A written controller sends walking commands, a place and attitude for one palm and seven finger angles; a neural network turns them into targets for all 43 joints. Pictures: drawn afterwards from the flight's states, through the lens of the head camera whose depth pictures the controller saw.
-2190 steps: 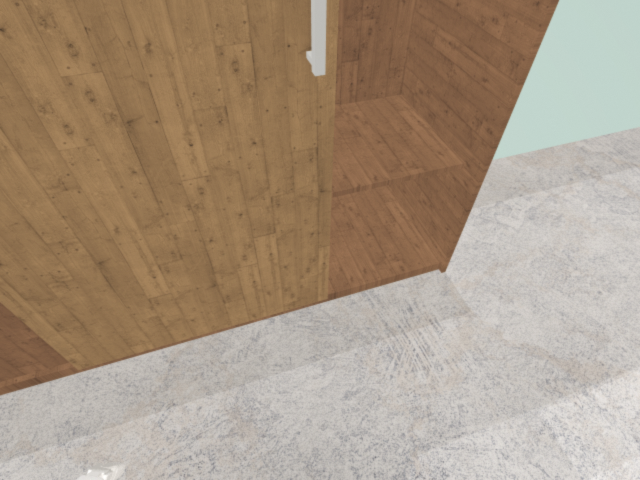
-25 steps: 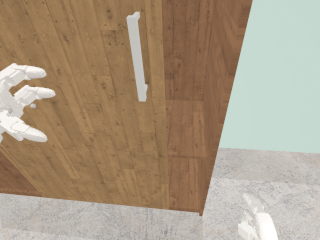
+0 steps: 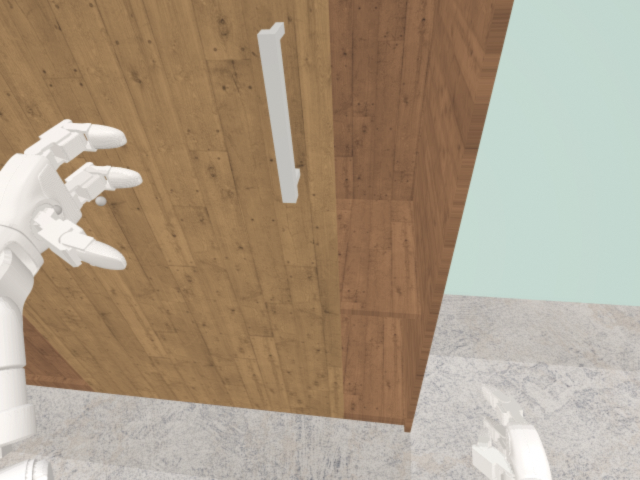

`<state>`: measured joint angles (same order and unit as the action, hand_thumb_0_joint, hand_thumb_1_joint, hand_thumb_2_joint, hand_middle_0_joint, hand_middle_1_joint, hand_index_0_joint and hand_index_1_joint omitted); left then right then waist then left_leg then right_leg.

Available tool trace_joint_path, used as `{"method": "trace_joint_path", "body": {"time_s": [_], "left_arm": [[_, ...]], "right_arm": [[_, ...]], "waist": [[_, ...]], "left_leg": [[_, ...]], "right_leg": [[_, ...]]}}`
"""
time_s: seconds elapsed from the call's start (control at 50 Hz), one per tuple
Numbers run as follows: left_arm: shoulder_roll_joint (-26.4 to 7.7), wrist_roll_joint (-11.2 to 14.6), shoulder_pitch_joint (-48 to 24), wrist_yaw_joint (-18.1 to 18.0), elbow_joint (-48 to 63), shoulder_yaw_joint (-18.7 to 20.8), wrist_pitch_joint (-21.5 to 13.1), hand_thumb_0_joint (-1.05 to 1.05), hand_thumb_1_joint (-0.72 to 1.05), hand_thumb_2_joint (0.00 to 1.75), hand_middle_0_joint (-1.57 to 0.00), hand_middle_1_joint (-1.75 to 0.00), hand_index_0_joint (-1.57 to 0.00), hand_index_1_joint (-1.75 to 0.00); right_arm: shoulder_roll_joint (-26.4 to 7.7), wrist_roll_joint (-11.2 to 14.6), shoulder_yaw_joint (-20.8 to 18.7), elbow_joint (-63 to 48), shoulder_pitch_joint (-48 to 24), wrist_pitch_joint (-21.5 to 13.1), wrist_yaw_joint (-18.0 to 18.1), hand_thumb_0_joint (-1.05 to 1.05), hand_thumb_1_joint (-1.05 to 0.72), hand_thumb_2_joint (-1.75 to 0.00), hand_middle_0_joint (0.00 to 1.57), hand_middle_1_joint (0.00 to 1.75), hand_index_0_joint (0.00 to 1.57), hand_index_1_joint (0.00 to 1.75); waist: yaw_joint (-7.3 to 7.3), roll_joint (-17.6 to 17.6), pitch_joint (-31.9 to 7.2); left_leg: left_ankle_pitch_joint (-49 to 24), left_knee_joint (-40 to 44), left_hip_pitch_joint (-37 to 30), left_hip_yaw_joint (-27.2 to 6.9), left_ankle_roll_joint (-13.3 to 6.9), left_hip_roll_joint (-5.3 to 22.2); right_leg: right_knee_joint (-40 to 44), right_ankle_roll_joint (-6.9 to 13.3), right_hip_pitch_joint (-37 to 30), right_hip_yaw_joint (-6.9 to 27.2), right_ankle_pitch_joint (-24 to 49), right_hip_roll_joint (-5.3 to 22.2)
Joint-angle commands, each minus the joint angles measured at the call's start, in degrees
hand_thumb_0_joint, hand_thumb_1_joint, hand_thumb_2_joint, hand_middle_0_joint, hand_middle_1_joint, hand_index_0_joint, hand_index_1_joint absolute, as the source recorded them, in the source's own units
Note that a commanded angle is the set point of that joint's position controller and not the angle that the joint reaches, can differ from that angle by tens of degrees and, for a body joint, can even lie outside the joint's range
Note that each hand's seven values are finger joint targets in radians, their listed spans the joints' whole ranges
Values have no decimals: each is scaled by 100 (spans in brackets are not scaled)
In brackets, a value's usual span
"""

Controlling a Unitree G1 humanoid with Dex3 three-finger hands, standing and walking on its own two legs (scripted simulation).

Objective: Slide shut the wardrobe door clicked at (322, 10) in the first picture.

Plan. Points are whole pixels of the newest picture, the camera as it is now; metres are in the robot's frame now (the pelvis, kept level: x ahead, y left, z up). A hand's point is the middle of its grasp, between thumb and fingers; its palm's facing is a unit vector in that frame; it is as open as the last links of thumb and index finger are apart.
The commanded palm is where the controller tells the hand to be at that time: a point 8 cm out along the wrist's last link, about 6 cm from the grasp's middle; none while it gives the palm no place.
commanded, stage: move the hooked fingers beside the handle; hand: left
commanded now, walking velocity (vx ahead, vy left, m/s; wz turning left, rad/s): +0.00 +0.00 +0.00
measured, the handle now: (284, 120) +0.48 +0.09 +0.26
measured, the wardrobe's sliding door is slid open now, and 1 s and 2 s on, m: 0.18 0.18 0.18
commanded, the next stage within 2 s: none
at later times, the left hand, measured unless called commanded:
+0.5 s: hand (152, 179) +0.35 +0.22 +0.25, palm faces +0.04 -1.00 -0.08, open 14.0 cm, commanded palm +0.32 +0.26 +0.26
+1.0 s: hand (195, 161) +0.39 +0.18 +0.25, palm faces +0.01 -1.00 -0.04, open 14.0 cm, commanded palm +0.36 +0.23 +0.25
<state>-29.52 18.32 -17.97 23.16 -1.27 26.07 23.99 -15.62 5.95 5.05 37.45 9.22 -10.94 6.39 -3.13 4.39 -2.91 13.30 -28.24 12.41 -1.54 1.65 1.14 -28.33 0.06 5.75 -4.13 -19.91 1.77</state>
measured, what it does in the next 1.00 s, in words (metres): stands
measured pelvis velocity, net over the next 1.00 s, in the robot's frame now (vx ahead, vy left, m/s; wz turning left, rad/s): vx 0.00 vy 0.00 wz -0.03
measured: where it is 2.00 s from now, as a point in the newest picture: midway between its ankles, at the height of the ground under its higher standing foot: outside the picture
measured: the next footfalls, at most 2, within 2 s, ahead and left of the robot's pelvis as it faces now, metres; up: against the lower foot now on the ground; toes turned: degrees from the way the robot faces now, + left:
none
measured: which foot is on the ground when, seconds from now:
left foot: down 0.00-1.00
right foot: down 0.00-1.00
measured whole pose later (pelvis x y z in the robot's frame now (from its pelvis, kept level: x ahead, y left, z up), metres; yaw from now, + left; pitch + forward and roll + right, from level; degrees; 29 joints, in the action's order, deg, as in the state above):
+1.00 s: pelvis +0.00 +0.00 +0.00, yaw -2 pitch -2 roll +0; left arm -22.3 13.6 -33.7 10.7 -15.8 16.6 23.1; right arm -15.1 4.9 3.6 39.3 10.5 -6.0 6.0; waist -0.5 3.3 -2.7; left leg 13.0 -26.8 12.0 -0.1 1.4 1.5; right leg -26.9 -0.1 6.0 -2.6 -19.0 1.5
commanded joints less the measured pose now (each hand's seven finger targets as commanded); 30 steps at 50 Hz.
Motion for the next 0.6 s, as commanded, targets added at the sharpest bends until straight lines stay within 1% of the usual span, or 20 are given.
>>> {"method": "trace_joint_path", "body": {"time_s": [0.0,0.02,0.08,0.1,0.14,0.16,0.18,0.2,0.24,0.26,0.28,0.3,0.34,0.38,0.4,0.48,0.5,0.54,0.56,0.58], "left_arm": [[-1810,44,-2336,-224,827,630,-325,0,-50,30,-30,-120,-30,-120],[-1712,22,-2436,-260,828,537,-291,0,-50,30,-30,-120,-30,-120],[-1588,-49,-2641,-364,656,329,-277,0,-50,30,-30,-120,-30,-120],[-1527,-74,-2687,-376,811,289,-292,0,-50,30,-30,-120,-30,-120],[-1454,-84,-2618,-391,903,240,-286,0,-50,30,-30,-120,-30,-120],[-1308,-55,-2725,-388,869,126,-289,0,-50,30,-30,-120,-30,-120],[-1434,-30,-2458,-430,656,293,-286,0,-50,30,-30,-120,-30,-120],[-1464,-39,-2494,-442,595,329,-281,0,-50,30,-30,-120,-30,-120],[-1378,-78,-2641,-478,779,222,-263,0,-50,30,-30,-120,-30,-120],[-1234,-79,-2735,-509,765,94,-239,0,-50,30,-30,-120,-30,-120],[-1286,-75,-2668,-569,625,148,-242,0,-50,30,-30,-120,-30,-120],[-1319,-90,-2777,-604,629,173,-239,0,-50,30,-30,-120,-30,-120],[-1248,-134,-3011,-662,739,64,-243,0,-50,30,-30,-120,-30,-120],[-1243,-160,-3108,-743,712,24,-293,0,-50,30,-30,-120,-30,-120],[-1113,-176,-3206,-767,848,-96,-320,0,-50,30,-30,-120,-30,-120],[-950,-203,-3298,-855,634,-241,-335,0,-50,30,-30,-120,-30,-120],[-906,-206,-3332,-881,665,-252,-328,0,-50,30,-30,-120,-30,-120],[-934,-218,-3266,-932,555,-178,-289,0,-50,30,-30,-120,-30,-120],[-999,-231,-3229,-958,491,-123,-256,0,-50,30,-30,-120,-30,-120],[-972,-239,-3143,-997,338,-140,-242,0,-50,30,-30,-120,-30,-120]], "right_arm": [[-576,-35,-235,-930,-989,-281,45,0,-90,-90,20,30,20,30],[-558,-36,-221,-953,-1024,-270,43,0,-90,-90,20,30,20,30],[-559,-39,-233,-922,-986,-196,43,0,-90,-90,20,30,20,30],[-549,-32,-238,-978,-1004,-206,33,0,-90,-90,20,30,20,30],[-519,-30,-228,-1027,-1029,-185,24,0,-90,-90,20,30,20,30],[-514,-38,-227,-1018,-1019,-177,24,0,-90,-90,20,30,20,30],[-529,-41,-241,-970,-968,-141,20,0,-90,-90,20,30,20,30],[-570,-41,-247,-966,-979,-126,18,0,-90,-90,20,30,20,30],[-537,-34,-248,-1010,-1016,-110,14,0,-90,-90,20,30,20,30],[-532,-40,-241,-1015,-1017,-107,14,0,-90,-90,20,30,20,30],[-542,-47,-254,-947,-988,-76,15,0,-90,-90,20,30,20,30],[-567,-46,-264,-948,-985,-72,16,0,-90,-90,20,30,20,30],[-548,-50,-272,-959,-995,-67,34,0,-90,-90,20,30,20,30],[-559,-61,-273,-901,-965,-46,35,0,-90,-90,20,30,20,30],[-539,-57,-274,-942,-981,-54,35,0,-90,-90,20,30,20,30],[-536,-77,-281,-862,-934,-22,39,0,-90,-90,20,30,20,30],[-532,-77,-285,-883,-946,-26,34,0,-90,-90,20,30,20,30],[-532,-93,-294,-880,-945,-7,25,0,-90,-90,20,30,20,30],[-545,-85,-301,-876,-937,28,20,0,-90,-90,20,30,20,30],[-550,-101,-295,-834,-902,70,9,0,-90,-90,20,30,20,30]], "waist": [[30,-94,-968],[25,41,-964],[73,-97,-1000],[75,95,-1138],[56,134,-1236],[101,-54,-1219],[56,-284,-1112],[58,-267,-1060],[57,-16,-1147],[83,-105,-1123],[74,-274,-1030],[86,-155,-1058],[125,-146,-1173],[126,-121,-1110],[148,3,-1227],[159,-103,-1207],[159,-4,-1242],[131,-239,-1301],[113,-219,-1329],[101,-319,-1207]], "left_leg": [[-1113,227,-1058,1,-346,-184],[-1166,219,-1052,3,-339,-194],[-1143,219,-1054,25,-344,-168],[-1253,204,-1148,34,-348,-180],[-1371,186,-1209,47,-339,-176],[-1361,184,-1223,36,-347,-173],[-1290,198,-1073,38,-343,-147],[-1266,217,-1044,45,-348,-154],[-1353,206,-1126,60,-336,-153],[-1349,214,-1106,36,-336,-157],[-1275,206,-1032,49,-339,-137],[-1281,213,-1065,54,-347,-145],[-1327,209,-1148,67,-353,-150],[-1321,215,-1111,55,-341,-130],[-1331,217,-1196,56,-349,-145],[-1341,225,-1202,54,-343,-129],[-1355,230,-1224,53,-341,-139],[-1503,209,-1215,62,-355,-141],[-1521,214,-1179,81,-346,-138],[-1477,229,-1089,81,-345,-135]], "right_leg": [[518,8,701,10,1833,-106],[487,19,697,11,1890,-94],[519,17,652,29,1826,-86],[484,34,619,44,1971,-85],[433,47,572,36,2116,-87],[436,33,597,22,2158,-92],[486,24,544,13,2082,-93],[481,21,581,20,2083,-102],[433,36,585,31,2131,-90],[421,33,610,10,2120,-89],[480,26,601,17,2035,-88],[480,28,618,38,2070,-94],[462,21,604,43,2106,-93],[476,45,574,41,2031,-89],[466,51,583,57,2050,-92],[478,60,545,50,2071,-92],[470,62,555,62,2114,-91],[434,53,488,53,2320,-96],[422,51,442,60,2354,-91],[461,53,431,48,2289,-90]]}}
